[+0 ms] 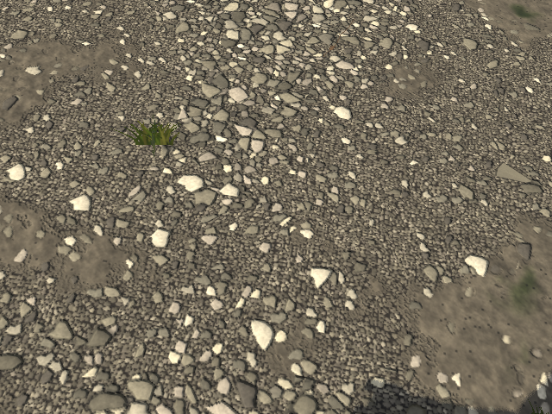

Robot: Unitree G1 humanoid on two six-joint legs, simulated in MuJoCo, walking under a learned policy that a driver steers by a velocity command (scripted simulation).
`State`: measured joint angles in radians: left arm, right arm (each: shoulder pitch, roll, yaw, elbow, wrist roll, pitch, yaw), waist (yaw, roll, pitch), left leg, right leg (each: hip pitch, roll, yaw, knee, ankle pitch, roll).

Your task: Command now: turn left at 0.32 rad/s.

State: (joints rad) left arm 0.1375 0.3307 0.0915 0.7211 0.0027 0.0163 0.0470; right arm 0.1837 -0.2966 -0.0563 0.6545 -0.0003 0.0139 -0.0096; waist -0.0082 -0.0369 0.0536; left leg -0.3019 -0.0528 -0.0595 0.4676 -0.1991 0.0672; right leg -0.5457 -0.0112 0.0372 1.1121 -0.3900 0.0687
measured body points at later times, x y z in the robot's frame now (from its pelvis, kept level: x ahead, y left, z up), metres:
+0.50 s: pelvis +0.01 -0.01 -0.02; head +0.04 -0.01 +0.43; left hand +0.20 +0.25 -0.11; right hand +0.11 -0.31 -0.11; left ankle +0.02 +0.08 -0.74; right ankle -0.01 -0.14 -0.72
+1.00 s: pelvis +0.04 -0.09 +0.01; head +0.04 -0.12 +0.45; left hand +0.22 +0.13 -0.09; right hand +0.06 -0.41 -0.11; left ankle +0.15 +0.04 -0.65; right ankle -0.04 -0.15 -0.74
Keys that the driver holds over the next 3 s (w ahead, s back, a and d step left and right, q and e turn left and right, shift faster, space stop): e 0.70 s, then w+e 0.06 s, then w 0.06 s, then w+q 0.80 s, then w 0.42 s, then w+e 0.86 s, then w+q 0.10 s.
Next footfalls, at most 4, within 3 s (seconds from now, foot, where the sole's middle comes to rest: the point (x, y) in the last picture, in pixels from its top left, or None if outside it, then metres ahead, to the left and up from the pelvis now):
0.22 right None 0.05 -0.16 -0.78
0.78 right None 0.00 -0.17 -0.78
1.34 left None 0.39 -0.05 -0.78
1.80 right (375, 330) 0.65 -0.29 -0.78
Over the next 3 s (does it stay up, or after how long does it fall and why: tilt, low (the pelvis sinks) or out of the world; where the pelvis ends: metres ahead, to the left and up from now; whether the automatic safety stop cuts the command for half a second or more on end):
stays up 1.08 -0.25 0.00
